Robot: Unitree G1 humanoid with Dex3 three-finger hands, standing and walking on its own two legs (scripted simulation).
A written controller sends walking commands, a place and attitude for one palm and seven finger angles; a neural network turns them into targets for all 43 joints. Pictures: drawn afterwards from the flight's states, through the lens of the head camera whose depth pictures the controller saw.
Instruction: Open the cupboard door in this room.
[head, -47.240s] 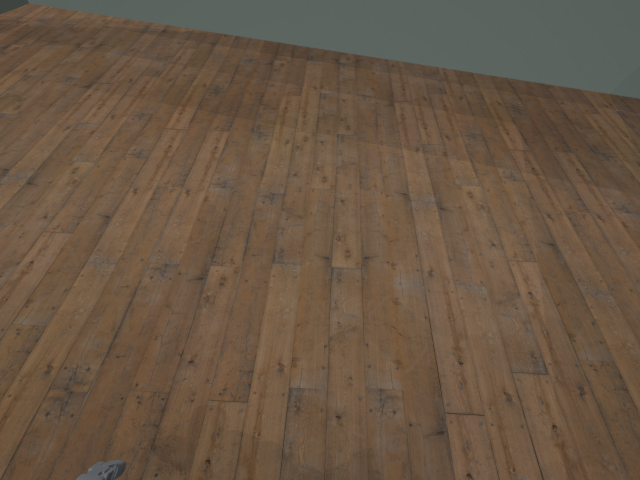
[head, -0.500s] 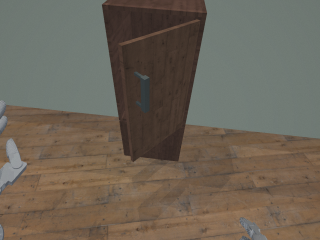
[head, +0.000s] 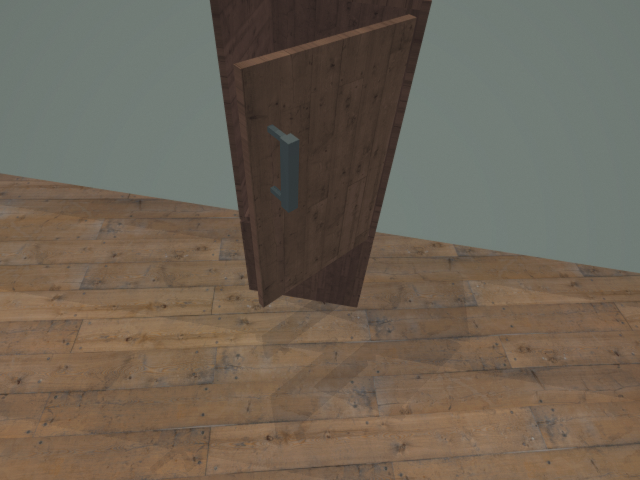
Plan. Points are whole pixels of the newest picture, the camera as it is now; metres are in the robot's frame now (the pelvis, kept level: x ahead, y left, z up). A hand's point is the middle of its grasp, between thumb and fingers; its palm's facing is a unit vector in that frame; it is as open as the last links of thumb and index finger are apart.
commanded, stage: let the arm hang, fingers relaxed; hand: left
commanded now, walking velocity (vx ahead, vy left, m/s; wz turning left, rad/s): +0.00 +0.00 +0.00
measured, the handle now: (282, 169) +0.57 +0.09 +0.07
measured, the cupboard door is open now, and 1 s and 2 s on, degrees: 50 50 50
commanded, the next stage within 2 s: look to check the result in 0.80 s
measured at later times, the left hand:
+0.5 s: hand out of the picture -0.01 +0.18 -0.16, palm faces +0.02 -0.98 -0.21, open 7.4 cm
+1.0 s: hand out of the picture +0.00 +0.18 -0.16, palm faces +0.04 -0.98 -0.19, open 7.4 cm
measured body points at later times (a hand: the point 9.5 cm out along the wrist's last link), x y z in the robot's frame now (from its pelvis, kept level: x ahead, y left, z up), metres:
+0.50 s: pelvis +0.00 +0.01 +0.02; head +0.00 +0.00 +0.47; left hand -0.01 +0.24 -0.14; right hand -0.02 -0.19 -0.15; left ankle +0.02 +0.13 -0.73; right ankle +0.01 -0.08 -0.73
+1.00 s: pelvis +0.01 +0.02 +0.02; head +0.02 +0.01 +0.47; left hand +0.00 +0.23 -0.14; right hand -0.02 -0.18 -0.15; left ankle +0.02 +0.13 -0.73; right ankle +0.01 -0.08 -0.73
